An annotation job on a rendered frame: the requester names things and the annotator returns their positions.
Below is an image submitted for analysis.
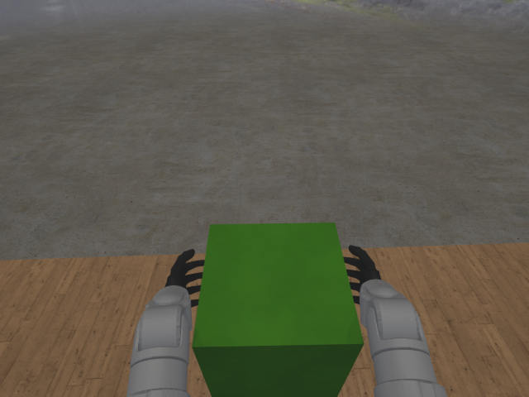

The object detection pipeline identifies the robot left forearm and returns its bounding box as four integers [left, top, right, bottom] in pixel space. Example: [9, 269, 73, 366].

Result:
[126, 285, 193, 397]

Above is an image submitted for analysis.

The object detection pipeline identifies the robot left hand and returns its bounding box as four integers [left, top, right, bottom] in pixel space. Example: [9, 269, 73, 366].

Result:
[165, 249, 205, 308]

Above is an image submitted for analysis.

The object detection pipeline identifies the robot right forearm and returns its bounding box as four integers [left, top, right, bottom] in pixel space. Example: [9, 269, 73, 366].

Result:
[360, 280, 447, 397]

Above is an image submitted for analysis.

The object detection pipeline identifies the carton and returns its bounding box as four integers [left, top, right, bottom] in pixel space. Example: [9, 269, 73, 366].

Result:
[192, 222, 364, 397]

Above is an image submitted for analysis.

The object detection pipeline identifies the robot right hand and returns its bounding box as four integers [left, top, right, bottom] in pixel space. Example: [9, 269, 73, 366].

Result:
[343, 245, 381, 304]

